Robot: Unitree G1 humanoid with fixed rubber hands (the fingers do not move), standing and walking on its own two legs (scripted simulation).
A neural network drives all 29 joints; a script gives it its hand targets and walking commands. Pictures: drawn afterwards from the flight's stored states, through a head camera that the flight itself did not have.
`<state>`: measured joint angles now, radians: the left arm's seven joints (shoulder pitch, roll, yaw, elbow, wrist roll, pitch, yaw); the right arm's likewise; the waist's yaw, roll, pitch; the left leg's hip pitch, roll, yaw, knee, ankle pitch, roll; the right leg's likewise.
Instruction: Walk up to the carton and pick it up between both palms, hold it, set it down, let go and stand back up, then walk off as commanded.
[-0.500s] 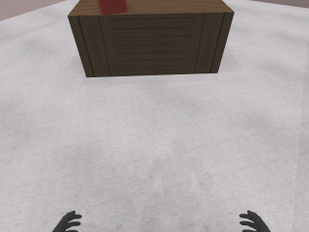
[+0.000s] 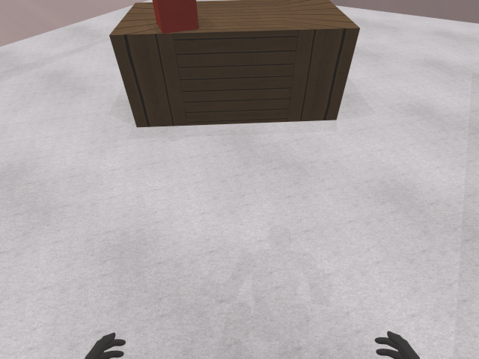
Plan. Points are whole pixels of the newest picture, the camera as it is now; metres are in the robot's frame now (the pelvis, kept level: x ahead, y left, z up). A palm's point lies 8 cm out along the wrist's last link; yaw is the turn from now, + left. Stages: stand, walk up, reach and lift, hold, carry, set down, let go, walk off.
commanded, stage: stand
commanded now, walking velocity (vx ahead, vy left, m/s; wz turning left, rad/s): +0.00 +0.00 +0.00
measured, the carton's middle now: (174, 6) +2.04 +0.43 +0.01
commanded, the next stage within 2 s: walk up in 1.00 s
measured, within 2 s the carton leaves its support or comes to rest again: neither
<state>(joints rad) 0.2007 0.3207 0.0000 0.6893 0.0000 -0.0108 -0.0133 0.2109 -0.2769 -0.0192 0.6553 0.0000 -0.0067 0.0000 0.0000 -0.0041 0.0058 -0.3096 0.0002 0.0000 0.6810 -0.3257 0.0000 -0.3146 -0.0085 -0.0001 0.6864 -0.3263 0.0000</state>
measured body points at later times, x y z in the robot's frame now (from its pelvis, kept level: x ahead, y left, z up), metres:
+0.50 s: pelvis +0.00 +0.00 +0.00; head -0.02 +0.00 +0.45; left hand +0.14 +0.28 -0.09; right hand +0.14 -0.27 -0.09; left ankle +0.03 +0.12 -0.72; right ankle +0.03 -0.12 -0.72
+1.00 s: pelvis +0.00 +0.00 +0.00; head -0.01 +0.00 +0.45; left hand +0.14 +0.28 -0.10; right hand +0.14 -0.28 -0.09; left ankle +0.03 +0.12 -0.72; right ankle +0.03 -0.12 -0.72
